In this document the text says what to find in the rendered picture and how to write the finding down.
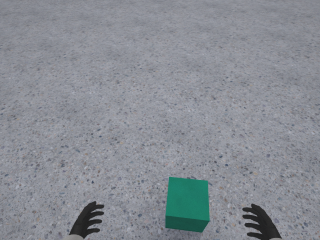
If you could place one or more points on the carton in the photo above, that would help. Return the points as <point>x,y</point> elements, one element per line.
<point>187,206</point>

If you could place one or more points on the right robot hand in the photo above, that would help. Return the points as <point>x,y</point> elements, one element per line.
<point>265,226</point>

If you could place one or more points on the left robot hand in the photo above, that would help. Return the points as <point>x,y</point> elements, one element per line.
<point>83,221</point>

